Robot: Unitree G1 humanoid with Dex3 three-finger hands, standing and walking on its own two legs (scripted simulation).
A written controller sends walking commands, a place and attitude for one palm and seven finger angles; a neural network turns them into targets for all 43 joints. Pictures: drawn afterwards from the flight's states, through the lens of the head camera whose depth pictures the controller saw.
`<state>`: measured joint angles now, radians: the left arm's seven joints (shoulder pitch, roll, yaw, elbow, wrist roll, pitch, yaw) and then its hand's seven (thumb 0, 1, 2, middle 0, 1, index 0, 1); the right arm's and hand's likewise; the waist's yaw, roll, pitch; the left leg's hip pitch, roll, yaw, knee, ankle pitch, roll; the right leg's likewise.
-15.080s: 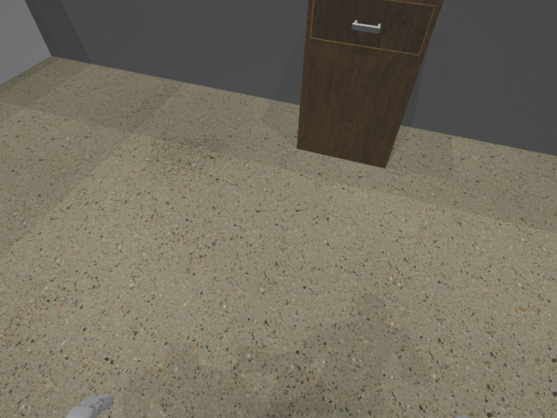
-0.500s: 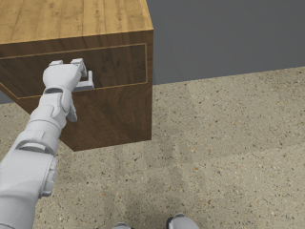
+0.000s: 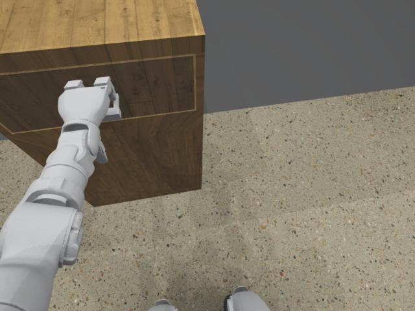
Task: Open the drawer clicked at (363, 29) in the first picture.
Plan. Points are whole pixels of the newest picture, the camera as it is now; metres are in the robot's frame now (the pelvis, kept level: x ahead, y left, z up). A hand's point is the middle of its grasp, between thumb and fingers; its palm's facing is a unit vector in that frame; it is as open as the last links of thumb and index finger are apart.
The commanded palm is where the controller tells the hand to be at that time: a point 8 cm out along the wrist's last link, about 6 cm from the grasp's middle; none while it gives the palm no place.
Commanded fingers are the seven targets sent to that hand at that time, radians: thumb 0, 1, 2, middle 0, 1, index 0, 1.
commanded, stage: lower the fingers behind the handle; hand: left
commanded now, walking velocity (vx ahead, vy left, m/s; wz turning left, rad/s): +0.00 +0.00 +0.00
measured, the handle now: (94, 108) +0.56 +0.21 -0.01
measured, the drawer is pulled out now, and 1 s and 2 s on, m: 0.00 0.00 0.00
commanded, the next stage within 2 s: close the thumb around the handle in 1.08 s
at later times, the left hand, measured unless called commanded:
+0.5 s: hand (98, 134) +0.50 +0.20 -0.03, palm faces -0.06 -0.03 -1.00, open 13.8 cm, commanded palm +0.48 +0.20 +0.03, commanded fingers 0.00 -0.50 0.30 -0.30 -1.20 -0.30 -1.20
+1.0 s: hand (98, 135) +0.50 +0.20 -0.03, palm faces -0.06 -0.01 -1.00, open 13.9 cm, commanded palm +0.48 +0.19 +0.01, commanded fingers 0.00 -0.50 0.30 -0.30 -1.20 -0.30 -1.20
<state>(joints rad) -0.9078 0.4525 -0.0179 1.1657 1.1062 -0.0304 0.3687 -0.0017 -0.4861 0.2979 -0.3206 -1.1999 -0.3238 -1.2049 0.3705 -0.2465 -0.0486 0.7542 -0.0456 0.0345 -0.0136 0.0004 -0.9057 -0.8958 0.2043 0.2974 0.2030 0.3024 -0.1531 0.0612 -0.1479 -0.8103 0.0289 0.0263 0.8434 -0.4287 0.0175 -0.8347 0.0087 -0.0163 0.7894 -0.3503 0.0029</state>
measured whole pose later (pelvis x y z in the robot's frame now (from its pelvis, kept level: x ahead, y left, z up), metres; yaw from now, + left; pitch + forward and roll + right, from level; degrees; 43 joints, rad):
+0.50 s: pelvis -0.01 +0.00 -0.02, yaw +0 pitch +26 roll -2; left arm -0.92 0.45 -0.02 1.19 1.12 0.01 0.43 0.00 -0.49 0.30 -0.32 -1.20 -0.32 -1.21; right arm 0.36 -0.25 -0.06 0.77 -0.06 0.02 0.01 0.00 -0.91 -0.90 0.20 0.30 0.20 0.30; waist -0.16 0.06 -0.16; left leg -0.96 0.03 0.01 0.98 -0.47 0.02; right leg -0.97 0.01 -0.03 0.91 -0.39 0.01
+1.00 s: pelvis -0.02 +0.00 -0.03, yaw +0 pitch +27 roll -2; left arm -0.96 0.47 -0.03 1.20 1.11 0.03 0.41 0.00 -0.49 0.30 -0.29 -1.20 -0.31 -1.21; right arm 0.36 -0.25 -0.05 0.76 -0.06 0.00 0.00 0.00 -0.91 -0.90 0.20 0.30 0.20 0.30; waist -0.17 0.07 -0.16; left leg -1.02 0.03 0.01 1.03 -0.48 0.02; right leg -1.03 0.01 -0.03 0.96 -0.39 0.00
